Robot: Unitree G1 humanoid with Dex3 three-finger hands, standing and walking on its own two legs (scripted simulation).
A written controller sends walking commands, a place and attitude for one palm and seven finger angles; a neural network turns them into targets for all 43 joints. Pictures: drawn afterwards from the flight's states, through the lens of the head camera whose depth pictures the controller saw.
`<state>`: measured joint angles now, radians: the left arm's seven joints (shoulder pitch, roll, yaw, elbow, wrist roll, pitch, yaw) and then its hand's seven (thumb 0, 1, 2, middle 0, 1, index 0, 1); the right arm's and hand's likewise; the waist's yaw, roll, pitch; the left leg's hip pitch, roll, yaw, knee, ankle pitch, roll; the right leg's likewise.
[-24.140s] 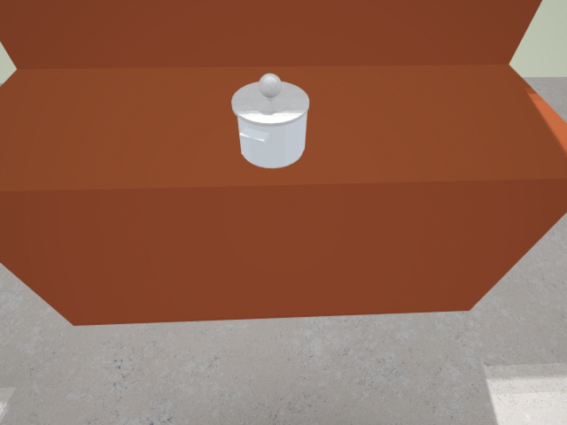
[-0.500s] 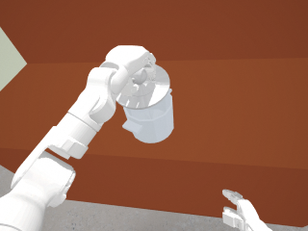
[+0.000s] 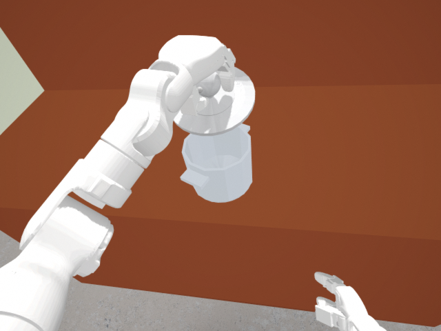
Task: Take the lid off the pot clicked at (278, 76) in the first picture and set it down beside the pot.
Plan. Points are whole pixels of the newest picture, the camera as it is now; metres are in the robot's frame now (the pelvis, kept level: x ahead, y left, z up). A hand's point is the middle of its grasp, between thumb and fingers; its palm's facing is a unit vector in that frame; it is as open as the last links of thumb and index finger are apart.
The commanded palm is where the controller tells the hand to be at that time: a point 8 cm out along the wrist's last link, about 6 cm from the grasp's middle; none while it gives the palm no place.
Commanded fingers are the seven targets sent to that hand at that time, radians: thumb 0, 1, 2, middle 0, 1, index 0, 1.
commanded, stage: lift the lid straight up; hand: left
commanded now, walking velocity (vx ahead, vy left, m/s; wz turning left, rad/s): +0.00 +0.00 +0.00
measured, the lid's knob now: (207, 83) +0.46 +0.04 +0.23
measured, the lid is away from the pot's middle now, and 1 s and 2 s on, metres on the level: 0.01 0.04 0.17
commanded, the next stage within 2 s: move the lid sideways beside the pot in 0.56 s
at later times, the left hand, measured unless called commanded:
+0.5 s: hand (191, 65) +0.44 +0.05 +0.27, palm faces +0.01 +0.00 -1.00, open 7.2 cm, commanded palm +0.40 +0.06 +0.35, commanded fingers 0.00 0.43 1.30 -1.01 -0.76 -1.04 -0.77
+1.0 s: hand (177, 67) +0.44 +0.08 +0.27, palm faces +0.00 +0.00 -1.00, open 7.2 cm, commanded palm +0.40 +0.10 +0.35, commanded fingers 0.00 0.43 1.30 -1.01 -0.76 -1.04 -0.77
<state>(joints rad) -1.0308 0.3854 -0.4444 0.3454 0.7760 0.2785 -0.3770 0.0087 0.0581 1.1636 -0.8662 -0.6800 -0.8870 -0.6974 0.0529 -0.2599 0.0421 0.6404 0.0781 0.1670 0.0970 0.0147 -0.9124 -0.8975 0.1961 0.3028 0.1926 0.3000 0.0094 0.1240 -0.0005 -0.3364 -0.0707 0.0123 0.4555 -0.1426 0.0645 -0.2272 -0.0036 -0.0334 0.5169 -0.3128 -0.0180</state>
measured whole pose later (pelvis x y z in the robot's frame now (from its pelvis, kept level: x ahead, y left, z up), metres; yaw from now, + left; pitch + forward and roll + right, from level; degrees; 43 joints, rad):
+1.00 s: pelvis +0.00 +0.00 +0.00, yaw +0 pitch +2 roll +0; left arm -1.08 0.45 -0.37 0.36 0.80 0.31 -0.44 0.01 0.05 1.16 -0.87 -0.68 -0.89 -0.70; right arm 0.05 -0.27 0.06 0.63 0.08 0.15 0.08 0.01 -0.91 -0.90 0.20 0.30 0.19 0.30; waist 0.01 0.12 0.00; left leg -0.34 -0.07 0.02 0.45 -0.14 0.06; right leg -0.23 0.00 -0.03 0.52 -0.32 -0.02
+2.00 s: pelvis +0.00 +0.02 +0.00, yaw +1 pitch +2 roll -1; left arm -1.09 0.61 -0.25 0.44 0.86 0.26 -0.58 0.01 0.06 1.15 -0.87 -0.68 -0.89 -0.70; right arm 0.12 -0.29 0.03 0.62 0.08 0.11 0.04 0.01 -0.91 -0.90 0.20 0.30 0.19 0.30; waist 0.00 0.10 0.03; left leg -0.35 -0.09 0.00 0.43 -0.13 0.09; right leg -0.21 -0.02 -0.05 0.46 -0.29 0.01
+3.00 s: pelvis -0.01 +0.03 +0.00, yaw +3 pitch +3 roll -2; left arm -1.13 0.70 -0.23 0.57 0.88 0.19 -0.61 0.01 0.06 1.15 -0.86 -0.69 -0.89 -0.70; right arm 0.13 -0.30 0.02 0.63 0.09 0.13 0.02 0.01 -0.91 -0.90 0.20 0.30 0.19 0.30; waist 0.00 0.09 0.04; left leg -0.38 -0.10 -0.03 0.44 -0.11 0.11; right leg -0.22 -0.03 -0.07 0.44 -0.26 0.00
